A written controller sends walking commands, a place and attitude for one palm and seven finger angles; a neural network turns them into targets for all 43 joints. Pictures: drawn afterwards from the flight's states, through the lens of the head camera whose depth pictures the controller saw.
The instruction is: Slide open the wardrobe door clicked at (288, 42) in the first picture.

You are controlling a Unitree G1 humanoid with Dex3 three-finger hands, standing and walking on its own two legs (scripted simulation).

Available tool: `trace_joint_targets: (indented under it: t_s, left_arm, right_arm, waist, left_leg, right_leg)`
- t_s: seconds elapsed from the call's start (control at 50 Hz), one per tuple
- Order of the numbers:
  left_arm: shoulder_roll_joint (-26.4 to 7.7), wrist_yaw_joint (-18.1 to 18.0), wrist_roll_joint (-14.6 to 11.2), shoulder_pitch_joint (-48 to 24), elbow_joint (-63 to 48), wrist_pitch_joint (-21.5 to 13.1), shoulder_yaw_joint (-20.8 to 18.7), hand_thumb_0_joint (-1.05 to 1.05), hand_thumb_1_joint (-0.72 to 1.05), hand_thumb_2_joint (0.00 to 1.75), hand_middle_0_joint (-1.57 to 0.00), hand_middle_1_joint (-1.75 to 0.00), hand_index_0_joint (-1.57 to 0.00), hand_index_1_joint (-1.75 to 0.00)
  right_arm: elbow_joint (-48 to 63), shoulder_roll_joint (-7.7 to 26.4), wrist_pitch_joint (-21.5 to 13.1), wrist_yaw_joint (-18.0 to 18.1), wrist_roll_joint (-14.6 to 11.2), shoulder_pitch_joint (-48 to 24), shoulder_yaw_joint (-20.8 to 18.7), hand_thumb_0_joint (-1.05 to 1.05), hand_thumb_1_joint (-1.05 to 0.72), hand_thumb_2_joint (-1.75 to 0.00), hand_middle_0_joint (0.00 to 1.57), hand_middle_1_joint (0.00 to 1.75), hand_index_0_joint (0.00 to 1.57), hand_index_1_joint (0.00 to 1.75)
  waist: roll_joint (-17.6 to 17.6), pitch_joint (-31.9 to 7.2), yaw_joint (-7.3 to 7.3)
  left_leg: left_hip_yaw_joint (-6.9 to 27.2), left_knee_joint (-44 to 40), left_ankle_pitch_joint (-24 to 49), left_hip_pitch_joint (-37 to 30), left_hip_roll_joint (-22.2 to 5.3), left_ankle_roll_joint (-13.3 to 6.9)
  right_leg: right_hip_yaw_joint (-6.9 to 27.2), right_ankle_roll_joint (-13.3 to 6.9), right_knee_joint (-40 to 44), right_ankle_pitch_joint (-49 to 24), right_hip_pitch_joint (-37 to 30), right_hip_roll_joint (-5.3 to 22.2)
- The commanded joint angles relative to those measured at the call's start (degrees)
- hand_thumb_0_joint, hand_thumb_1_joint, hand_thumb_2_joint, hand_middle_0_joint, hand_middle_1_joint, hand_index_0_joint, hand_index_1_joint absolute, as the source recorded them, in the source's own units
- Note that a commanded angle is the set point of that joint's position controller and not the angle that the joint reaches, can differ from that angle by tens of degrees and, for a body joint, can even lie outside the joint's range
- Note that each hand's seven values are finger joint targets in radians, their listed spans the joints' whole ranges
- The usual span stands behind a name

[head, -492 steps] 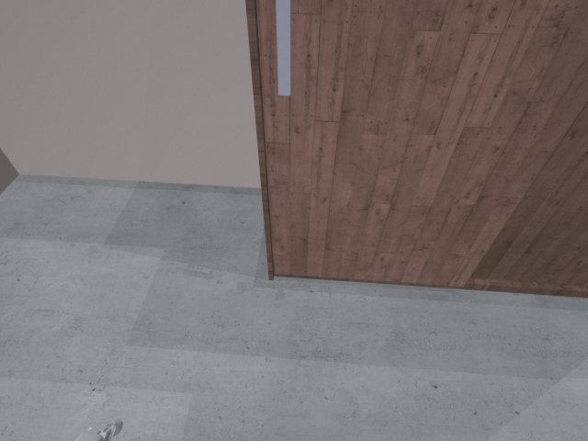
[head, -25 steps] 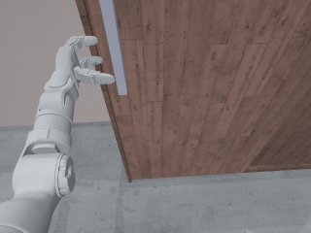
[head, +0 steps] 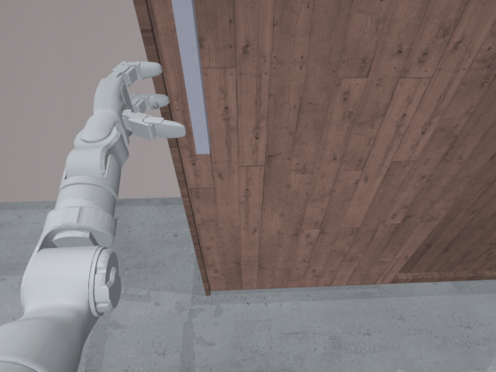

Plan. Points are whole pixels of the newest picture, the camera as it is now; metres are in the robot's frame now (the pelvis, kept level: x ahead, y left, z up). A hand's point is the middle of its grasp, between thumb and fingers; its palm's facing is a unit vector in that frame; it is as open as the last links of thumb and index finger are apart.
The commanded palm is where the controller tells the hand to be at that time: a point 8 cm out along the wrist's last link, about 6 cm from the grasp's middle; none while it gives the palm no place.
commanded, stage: move the hooked fingers beside the handle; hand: left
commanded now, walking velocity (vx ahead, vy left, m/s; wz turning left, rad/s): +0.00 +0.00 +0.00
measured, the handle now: (195, 79) +0.54 +0.10 +0.22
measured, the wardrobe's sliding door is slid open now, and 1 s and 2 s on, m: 0.00 0.00 0.00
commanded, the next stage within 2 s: feel for the door with the fingertips in 1.30 s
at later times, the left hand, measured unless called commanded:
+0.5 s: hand (160, 108) +0.47 +0.15 +0.21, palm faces +0.09 -1.00 -0.01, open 14.0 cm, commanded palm +0.44 +0.21 +0.21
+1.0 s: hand (161, 109) +0.45 +0.14 +0.21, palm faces +0.08 -1.00 +0.00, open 14.0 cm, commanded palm +0.43 +0.20 +0.21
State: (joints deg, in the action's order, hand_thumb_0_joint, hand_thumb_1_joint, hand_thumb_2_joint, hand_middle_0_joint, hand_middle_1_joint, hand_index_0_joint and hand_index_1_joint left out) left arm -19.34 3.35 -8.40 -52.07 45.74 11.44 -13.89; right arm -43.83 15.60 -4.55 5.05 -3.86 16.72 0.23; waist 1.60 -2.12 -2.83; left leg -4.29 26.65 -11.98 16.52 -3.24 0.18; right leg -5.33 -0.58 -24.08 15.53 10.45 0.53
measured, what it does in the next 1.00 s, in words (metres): stands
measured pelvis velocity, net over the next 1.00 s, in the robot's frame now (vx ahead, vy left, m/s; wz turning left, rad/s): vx -0.01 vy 0.00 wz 0.00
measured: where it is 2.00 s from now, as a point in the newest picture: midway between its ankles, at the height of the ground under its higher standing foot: outside the picture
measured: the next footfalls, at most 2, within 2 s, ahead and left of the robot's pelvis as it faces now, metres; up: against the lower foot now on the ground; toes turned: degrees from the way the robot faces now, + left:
none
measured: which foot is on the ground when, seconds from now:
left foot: down 0.00-1.00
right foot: down 0.00-1.00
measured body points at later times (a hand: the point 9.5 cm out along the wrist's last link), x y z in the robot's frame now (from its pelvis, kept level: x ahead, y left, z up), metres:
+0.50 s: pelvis +0.00 +0.00 +0.00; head +0.01 -0.01 +0.45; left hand +0.46 +0.20 +0.21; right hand +0.05 -0.27 -0.12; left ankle +0.02 +0.12 -0.74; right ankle -0.03 -0.11 -0.74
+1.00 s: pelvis -0.01 +0.00 +0.00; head +0.00 -0.01 +0.45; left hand +0.44 +0.20 +0.22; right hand +0.10 -0.27 -0.11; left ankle +0.02 +0.12 -0.74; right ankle -0.03 -0.11 -0.74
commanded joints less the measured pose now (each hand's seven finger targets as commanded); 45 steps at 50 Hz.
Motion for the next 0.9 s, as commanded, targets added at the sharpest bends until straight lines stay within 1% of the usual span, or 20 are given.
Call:
trace_joint_targets:
  t_s: [0.0,0.06,0.08,0.14,0.18,0.2,0.24,0.28,0.34,0.42,0.46,0.56,0.58,0.64,0.7,0.8,0.82,0.84,0.86,0.88]
  left_arm:
    - [-11.93,-2.05,0.63,-32.51,-7.22,-3.23,-2.61,0.0,-0.5,0.3,-0.3,-1.2,-0.3,-1.2]
    - [-16.25,-2.84,1.42,-34.74,-9.74,-7.73,-5.14,0.0,-0.5,0.3,-0.3,-1.2,-0.3,-1.2]
    - [-14.26,-2.71,1.5,-35.2,-10.72,-9.11,-3.51,0.0,-0.5,0.3,-0.3,-1.2,-0.3,-1.2]
    - [-14.97,-2.29,1.72,-35.2,-11.76,-11.63,-3.72,0.0,-0.5,0.3,-0.3,-1.2,-0.3,-1.2]
    - [-13.04,-1.51,1.5,-33.86,-11.08,-11.08,-2.34,0.0,-0.5,0.3,-0.3,-1.2,-0.3,-1.2]
    - [-11.61,-1.07,1.11,-32.22,-8.86,-10.04,-1.73,0.0,-0.5,0.3,-0.3,-1.2,-0.3,-1.2]
    - [-14.63,-0.57,1.07,-28.72,-2.68,-7.77,-4.41,0.0,-0.5,0.3,-0.3,-1.2,-0.3,-1.2]
    - [-12.99,-0.1,0.88,-29.57,-1.54,-6.18,-2.97,0.0,-0.5,0.3,-0.3,-1.2,-0.3,-1.2]
    - [-14.0,-0.47,1.0,-29.51,-5.51,-7.32,-3.81,0.0,-0.5,0.3,-0.3,-1.2,-0.3,-1.2]
    - [-11.09,-1.14,0.67,-35.68,-14.92,-10.92,-1.01,0.0,-0.5,0.3,-0.3,-1.2,-0.3,-1.2]
    - [-13.61,-1.35,0.26,-35.4,-16.02,-11.53,-2.82,0.0,-0.5,0.3,-0.3,-1.2,-0.3,-1.2]
    - [-17.54,-1.59,1.31,-29.22,-9.7,-8.1,-6.59,0.0,-0.5,0.3,-0.3,-1.2,-0.3,-1.2]
    - [-15.45,-1.55,1.62,-28.91,-9.71,-7.39,-4.96,0.0,-0.5,0.3,-0.3,-1.2,-0.3,-1.2]
    - [-16.66,-1.47,1.86,-24.33,-10.11,-6.42,-6.46,0.0,-0.5,0.3,-0.3,-1.2,-0.3,-1.2]
    - [-11.45,-0.25,0.58,-25.27,-14.41,-6.38,-2.01,0.0,-0.5,0.3,-0.3,-1.2,-0.3,-1.2]
    - [-10.81,0.2,-1.06,-28.08,-16.05,-5.73,-1.74,0.0,-0.5,0.3,-0.3,-1.2,-0.3,-1.2]
    - [-9.3,0.06,-1.09,-29.63,-15.63,-5.38,-0.23,0.0,-0.5,0.3,-0.3,-1.2,-0.3,-1.2]
    - [-10.75,-0.55,-0.76,-30.41,-15.49,-5.57,-1.11,0.0,-0.5,0.3,-0.3,-1.2,-0.3,-1.2]
    - [-10.17,-1.0,-0.26,-31.11,-15.6,-5.46,-0.53,0.0,-0.5,0.3,-0.3,-1.2,-0.3,-1.2]
    - [-9.38,-1.6,0.18,-33.17,-15.16,-5.52,0.24,0.0,-0.5,0.3,-0.3,-1.2,-0.3,-1.2]
  right_arm:
    - [5.99,7.96,-2.36,0.65,0.46,0.12,-2.5,0.0,-0.9,-0.9,0.2,0.3,0.2,0.3]
    - [6.7,8.13,-2.69,0.42,0.97,0.59,-2.53,0.0,-0.9,-0.9,0.2,0.3,0.2,0.3]
    - [7.04,7.66,-2.88,0.32,0.89,0.5,-2.49,0.0,-0.9,-0.9,0.2,0.3,0.2,0.3]
    - [7.14,7.9,-3.38,0.02,0.91,0.78,-2.72,0.0,-0.9,-0.9,0.2,0.3,0.2,0.3]
    - [7.38,7.56,-3.33,-0.04,0.48,0.07,-2.64,0.0,-0.9,-0.9,0.2,0.3,0.2,0.3]
    - [7.25,7.52,-3.28,-0.02,0.31,-0.02,-2.59,0.0,-0.9,-0.9,0.2,0.3,0.2,0.3]
    - [6.59,8.46,-2.58,0.21,0.22,0.68,-2.55,0.0,-0.9,-0.9,0.2,0.3,0.2,0.3]
    - [6.79,8.14,-2.27,0.28,-0.05,0.52,-2.37,0.0,-0.9,-0.9,0.2,0.3,0.2,0.3]
    - [7.54,8.21,-2.27,0.19,0.24,0.98,-2.59,0.0,-0.9,-0.9,0.2,0.3,0.2,0.3]
    - [7.49,7.37,-3.4,0.13,0.34,0.94,-2.99,0.0,-0.9,-0.9,0.2,0.3,0.2,0.3]
    - [6.93,7.87,-3.58,0.25,0.39,0.96,-3.16,0.0,-0.9,-0.9,0.2,0.3,0.2,0.3]
    - [6.46,8.11,-2.87,0.34,0.23,0.76,-2.89,0.0,-0.9,-0.9,0.2,0.3,0.2,0.3]
    - [6.67,7.87,-2.82,0.24,0.23,0.63,-2.79,0.0,-0.9,-0.9,0.2,0.3,0.2,0.3]
    - [7.74,8.22,-2.37,-0.01,0.28,0.6,-2.94,0.0,-0.9,-0.9,0.2,0.3,0.2,0.3]
    - [8.78,7.6,-2.46,0.18,-0.23,-0.95,-2.91,0.0,-0.9,-0.9,0.2,0.3,0.2,0.3]
    - [7.97,7.74,-2.56,0.79,-0.43,-1.72,-2.89,0.0,-0.9,-0.9,0.2,0.3,0.2,0.3]
    - [7.81,7.49,-2.58,0.84,-0.53,-2.19,-2.66,0.0,-0.9,-0.9,0.2,0.3,0.2,0.3]
    - [7.49,7.83,-2.59,0.84,-0.29,-1.81,-2.64,0.0,-0.9,-0.9,0.2,0.3,0.2,0.3]
    - [7.6,7.39,-2.65,0.73,-0.3,-2.33,-2.49,0.0,-0.9,-0.9,0.2,0.3,0.2,0.3]
    - [7.08,7.18,-2.58,0.74,-0.19,-2.14,-2.34,0.0,-0.9,-0.9,0.2,0.3,0.2,0.3]
  waist:
    - [-2.29,-14.4,-1.39]
    - [-2.12,-19.04,-1.08]
    - [-2.13,-20.05,-1.19]
    - [-1.21,-22.23,-1.01]
    - [-0.17,-21.63,-0.75]
    - [-1.72,-19.71,-0.84]
    - [-4.59,-15.41,-0.63]
    - [-3.78,-13.17,-0.95]
    - [-3.08,-15.88,-0.24]
    - [0.53,-19.67,-1.56]
    - [-0.25,-21.33,-1.13]
    - [-1.06,-18.65,0.39]
    - [-0.44,-18.16,0.17]
    - [-1.52,-18.4,1.31]
    - [-1.51,-17.12,0.09]
    - [-3.34,-15.44,-0.48]
    - [-2.77,-14.0,-1.07]
    - [-2.7,-14.3,-0.94]
    - [-0.29,-14.86,-0.7]
    - [0.42,-14.59,-1.55]
  left_leg:
    - [3.28,-1.11,11.31,-11.22,2.73,-1.93]
    - [3.39,-0.64,13.47,-12.38,2.65,-2.02]
    - [3.3,-0.47,14.31,-13.1,2.72,-2.01]
    - [3.27,-0.02,15.42,-14.96,2.54,-2.02]
    - [3.05,-0.4,15.26,-14.78,2.57,-1.91]
    - [2.79,-0.41,14.79,-13.93,2.62,-2.03]
    - [2.5,-1.02,11.93,-10.79,2.65,-2.13]
    - [2.33,-1.14,10.78,-9.3,2.77,-2.09]
    - [2.52,-1.0,12.64,-10.39,2.79,-2.14]
    - [2.94,-0.19,14.46,-14.74,2.5,-2.1]
    - [3.14,-0.39,14.46,-14.88,2.47,-2.23]
    - [2.35,-1.24,13.63,-11.52,2.78,-2.27]
    - [2.05,-1.13,14.13,-11.55,2.91,-2.26]
    - [1.93,-1.19,15.54,-11.48,2.88,-2.28]
    - [1.76,-1.28,15.53,-13.05,2.62,-2.3]
    - [2.47,-1.25,12.97,-13.54,2.57,-2.46]
    - [2.51,-1.25,11.74,-13.23,2.68,-2.44]
    - [2.74,-1.23,11.72,-13.5,2.58,-2.44]
    - [2.81,-1.21,11.53,-13.5,2.73,-2.29]
    - [2.9,-0.96,11.77,-14.02,2.71,-2.24]
  right_leg:
    - [2.88,0.09,2.63,-15.08,4.15,-1.82]
    - [3.46,0.04,1.63,-17.87,1.42,-1.6]
    - [3.42,-0.01,1.19,-18.99,0.94,-1.73]
    - [3.56,-0.05,1.06,-19.86,0.33,-1.97]
    - [3.53,-0.15,1.16,-20.34,0.43,-2.02]
    - [3.41,0.01,1.44,-20.58,0.99,-2.09]
    - [3.25,0.33,2.22,-18.3,1.55,-1.96]
    - [3.36,0.41,2.4,-17.64,2.78,-1.68]
    - [3.44,0.24,1.96,-18.92,0.92,-1.67]
    - [3.58,0.08,1.84,-19.25,1.92,-2.31]
    - [3.73,0.11,2.0,-19.42,0.7,-2.35]
    - [3.6,0.2,2.06,-19.98,-0.59,-1.99]
    - [3.52,0.21,1.99,-20.74,-0.32,-1.96]
    - [3.31,0.01,1.81,-22.3,-2.17,-2.03]
    - [3.29,0.13,2.2,-22.32,-0.73,-2.2]
    - [3.34,0.3,3.0,-18.98,1.69,-2.3]
    - [3.43,0.4,3.35,-17.41,3.0,-2.26]
    - [3.37,0.31,3.34,-16.6,2.59,-2.11]
    - [3.57,0.21,3.25,-16.07,3.09,-2.0]
    - [3.39,0.15,3.14,-16.0,3.9,-2.03]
